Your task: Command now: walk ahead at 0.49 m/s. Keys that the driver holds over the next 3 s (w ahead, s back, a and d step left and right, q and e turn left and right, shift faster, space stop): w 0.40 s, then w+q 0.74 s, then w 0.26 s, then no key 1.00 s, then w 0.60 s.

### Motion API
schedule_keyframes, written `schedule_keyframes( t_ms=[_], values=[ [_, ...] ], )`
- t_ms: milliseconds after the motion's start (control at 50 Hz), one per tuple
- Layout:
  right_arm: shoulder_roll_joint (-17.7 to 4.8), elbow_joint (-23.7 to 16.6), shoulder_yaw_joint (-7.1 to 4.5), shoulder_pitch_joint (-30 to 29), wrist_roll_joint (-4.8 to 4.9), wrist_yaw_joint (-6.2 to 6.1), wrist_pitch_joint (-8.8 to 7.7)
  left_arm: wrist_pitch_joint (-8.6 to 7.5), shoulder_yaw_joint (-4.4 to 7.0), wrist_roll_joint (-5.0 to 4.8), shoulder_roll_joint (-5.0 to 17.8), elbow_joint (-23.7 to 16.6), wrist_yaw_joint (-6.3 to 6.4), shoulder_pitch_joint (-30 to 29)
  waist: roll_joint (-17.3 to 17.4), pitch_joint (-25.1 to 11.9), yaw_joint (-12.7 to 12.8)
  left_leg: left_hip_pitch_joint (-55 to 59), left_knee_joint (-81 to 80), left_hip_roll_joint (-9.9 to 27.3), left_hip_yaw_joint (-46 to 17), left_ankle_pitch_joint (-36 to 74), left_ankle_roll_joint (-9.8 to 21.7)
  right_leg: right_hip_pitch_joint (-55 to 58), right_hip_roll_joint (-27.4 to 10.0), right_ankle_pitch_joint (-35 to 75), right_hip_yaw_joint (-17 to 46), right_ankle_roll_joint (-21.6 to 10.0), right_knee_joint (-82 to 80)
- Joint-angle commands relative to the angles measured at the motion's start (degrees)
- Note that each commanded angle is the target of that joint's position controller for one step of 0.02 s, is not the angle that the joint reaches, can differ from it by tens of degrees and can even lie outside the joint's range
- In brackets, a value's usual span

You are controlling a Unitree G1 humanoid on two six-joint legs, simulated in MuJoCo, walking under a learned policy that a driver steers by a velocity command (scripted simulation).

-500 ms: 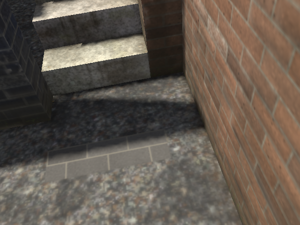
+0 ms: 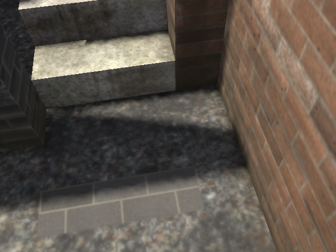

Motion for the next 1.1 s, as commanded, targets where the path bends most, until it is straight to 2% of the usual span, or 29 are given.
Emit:
schedule_keyframes(
  t_ms=[20,140,200,260,280,320,340,360,380,400,460,520,600,680,740,780,800,820,840,860,880,900,920,940,980,1000,1020,1040,1100],
  values=[
    [-4.2,0.9,-1.05,5.0,-0.14,-0.15,-1.60,2.03,1.15,0.41,3.3,-2.9,0.91,3.7,3.1,-9.8,0.9,13.7,-16.8,17.0,-19.0,16.6,12.9,-9.5,-4.1,1.4,2.1,-1.0,-1.8],
    [-7.4,2.9,-1.68,6.1,-0.01,-1.54,-1.21,3.12,-0.29,1.66,3.0,-7.3,0.80,-5.6,4.2,-1.4,1.8,-0.6,-23.6,9.5,-8.4,6.3,11.7,-1.3,-1.1,19.7,-3.1,1.0,-30.9],
    [-9.5,3.9,-2.28,10.0,0.84,-1.31,-1.20,3.58,-1.54,0.44,4.1,-7.8,-0.17,-10.6,3.4,-0.2,-0.4,6.9,-23.3,11.3,-10.6,4.5,11.7,-3.5,-0.5,21.6,-2.8,0.0,-37.9],
    [-11.1,5.0,-2.78,14.6,1.28,-0.98,-0.53,2.82,-1.94,0.79,6.5,-9.6,-0.70,-15.3,2.1,1.5,-2.0,16.1,-20.0,13.9,-13.6,3.0,10.8,-7.3,0.0,15.8,-3.4,-1.8,-42.2],
    [-11.3,5.1,-2.81,15.4,1.15,-0.88,-0.23,2.47,-1.71,0.93,7.5,-9.7,-0.88,-14.8,2.3,0.9,-1.2,18.3,-17.5,14.2,-13.4,6.8,10.1,-5.7,0.8,13.4,-4.2,-2.5,-44.3],
    [-9.7,4.1,-1.88,13.4,0.35,-0.82,0.53,1.73,0.56,1.50,11.6,-6.3,-0.52,-3.5,2.0,-7.4,4.9,17.6,-0.3,9.0,-8.2,24.5,6.6,11.6,3.8,15.6,-5.9,-5.1,-50.1],
    [-6.2,3.0,-0.69,13.6,-0.39,-0.58,0.26,1.85,2.95,1.76,17.0,-3.7,0.30,7.4,-4.9,-12.5,7.0,6.7,17.0,3.5,-3.6,20.5,3.2,25.4,-5.1,16.9,7.5,-9.4,-52.4],
    [-2.5,2.6,0.42,16.2,-0.24,-0.29,-0.70,1.94,3.90,2.86,20.1,-1.4,0.34,13.8,-18.2,-15.6,7.0,-10.3,35.5,-5.8,-6.6,-13.0,0.3,36.3,-16.9,10.8,35.0,-18.1,-61.2],
    [-5.0,3.4,-0.14,15.6,1.60,0.19,-1.70,1.23,2.66,1.73,14.7,-0.9,0.31,11.6,-13.9,-13.6,5.3,-18.1,46.3,-3.9,-15.3,-22.2,1.3,35.3,-18.8,1.1,40.5,-18.6,-64.3],
    [-6.6,2.6,-0.37,12.7,2.70,0.58,-2.10,0.60,2.06,0.61,12.1,-2.3,0.09,6.6,-10.7,-7.9,4.2,-22.4,49.0,-1.5,-15.6,-17.5,2.0,31.7,-18.1,2.9,33.6,-17.4,-64.5],
    [-6.7,1.7,-1.01,7.1,1.16,-0.50,0.02,-0.09,1.11,1.47,7.2,-3.9,0.50,-3.4,-1.4,-1.7,0.2,-18.1,38.3,4.1,-15.9,-2.3,0.8,18.8,-13.2,18.4,15.5,-11.5,-66.9],
    [-2.4,0.9,-0.60,5.6,1.57,-0.75,2.10,0.96,2.15,1.16,9.6,-1.1,1.32,1.6,-2.9,-1.2,0.5,-16.2,28.3,5.3,-12.9,1.4,-2.4,18.5,-11.9,25.5,6.5,-9.6,-69.2],
    [-1.4,-2.9,0.11,-1.1,1.12,-0.01,2.41,1.19,2.97,1.18,11.7,-1.9,2.54,1.2,-7.8,0.2,1.8,-13.2,16.6,6.5,-7.9,11.7,-3.6,15.7,-9.6,25.9,-3.7,-5.6,-71.1],
    [-3.8,-6.6,-0.65,-5.2,1.22,1.30,3.79,1.54,2.79,0.00,11.8,-3.5,2.08,-0.1,-8.8,3.2,2.0,-9.7,12.2,7.0,-4.7,10.8,-2.5,16.0,-10.6,21.4,-7.6,-4.0,-72.6],
    [-5.6,-8.9,-1.42,-6.4,0.83,1.91,3.16,1.95,3.61,-0.43,14.5,-4.6,1.77,-1.3,-8.3,4.0,0.6,-7.9,8.8,5.9,-1.1,4.4,0.2,20.4,-12.2,22.7,-10.6,-2.7,-68.9],
    [-6.7,-9.2,-2.22,1.7,0.50,3.16,2.23,1.93,4.04,-0.22,16.5,-5.1,1.04,-0.5,-9.0,-1.3,-4.4,4.7,5.1,2.3,2.5,-1.6,3.1,20.8,-11.3,43.3,-13.8,-2.3,-56.5],
    [-10.1,-5.5,-4.29,12.2,0.79,2.82,2.41,1.74,3.79,0.04,15.9,-5.8,0.92,-0.6,-7.3,-7.1,-9.3,16.7,4.9,-1.1,2.9,0.1,4.9,19.8,-9.4,50.2,-15.0,-1.4,-44.3],
    [-16.1,-2.9,-6.34,21.7,1.13,1.61,2.91,1.15,2.90,1.50,13.5,-8.2,1.00,0.2,4.7,-12.0,-11.8,31.6,3.3,4.7,-11.6,6.3,7.9,6.2,-5.6,31.6,-15.4,1.6,-23.6],
    [-22.9,-4.2,-6.81,18.6,0.21,1.60,2.53,-1.02,0.06,1.92,3.3,-11.7,0.16,8.8,25.4,-22.8,-1.9,45.8,-10.1,16.8,-46.7,-10.7,19.5,-13.0,5.8,-9.2,-5.3,4.0,-3.4],
    [-16.3,-5.9,-5.01,18.2,0.16,1.86,1.36,-3.21,1.05,-0.84,9.0,-12.2,0.04,4.4,17.6,-24.8,-4.4,44.9,-18.5,19.4,-54.8,-12.0,18.9,-17.1,4.8,-7.6,4.5,2.4,4.9],
    [-14.1,-6.2,-4.01,17.9,-0.40,2.02,0.07,-3.79,1.42,-1.83,12.0,-14.2,0.05,-2.8,12.6,-17.8,-6.4,40.7,-16.6,19.6,-47.4,-4.4,16.0,-23.2,3.6,-3.5,3.2,1.2,7.3],
    [-12.7,-6.2,-3.65,15.8,0.54,2.10,-0.66,-3.68,1.09,-0.31,11.0,-14.1,0.62,-5.4,5.3,-12.6,-5.2,33.5,-14.5,17.0,-39.1,3.8,13.3,-23.2,0.7,0.8,2.9,0.5,3.8],
    [-11.3,-7.6,-3.10,11.9,0.63,2.03,-0.76,-3.07,1.59,1.31,11.8,-13.5,1.03,-6.1,3.7,-9.9,-3.0,25.1,-14.0,14.5,-31.6,8.4,11.4,-18.9,-1.7,5.8,3.1,0.4,-1.7],
    [-10.3,-9.0,-2.73,9.6,-0.22,2.10,-0.75,-2.12,2.25,1.63,12.7,-14.0,0.91,-5.7,3.9,-10.4,-1.2,20.3,-15.2,13.2,-28.3,10.4,11.2,-13.9,-3.1,7.9,4.0,-0.4,-5.5],
    [-10.6,-8.7,-2.77,8.7,0.31,1.97,-1.18,-0.27,1.95,1.35,10.1,-15.1,1.22,-6.7,4.1,-6.9,1.1,14.6,-17.2,11.9,-25.6,17.8,11.9,-11.0,-2.1,6.8,2.1,0.1,-10.2],
    [-9.9,-8.1,-2.76,10.4,0.88,1.64,-1.56,0.10,1.64,0.95,8.8,-15.9,1.01,-7.7,3.2,-6.1,0.8,13.7,-17.9,11.5,-23.8,19.3,12.1,-10.2,-1.5,7.5,1.5,0.5,-14.9],
    [-10.4,-8.2,-2.85,11.1,1.81,1.03,-1.34,0.30,1.31,2.90,8.5,-18.5,0.64,-11.3,2.0,-4.3,0.8,11.6,-19.0,9.7,-21.8,17.8,11.8,-10.4,0.0,11.9,0.6,1.2,-21.5],
    [-10.7,-8.0,-2.96,12.1,1.93,0.30,-1.13,0.49,1.28,3.11,7.9,-19.5,0.57,-14.4,2.6,-3.2,-0.3,11.6,-19.8,8.5,-20.2,17.1,11.5,-10.4,1.6,15.9,-0.5,1.9,-28.1],
    [-13.9,-7.9,-4.09,12.8,2.17,-1.08,-0.94,0.30,-0.01,2.24,5.0,-21.9,-0.46,-23.2,1.9,-1.0,-3.1,9.5,-21.1,6.7,-18.4,12.4,10.1,-5.6,6.0,27.6,-2.5,2.6,-49.4]
  ],
)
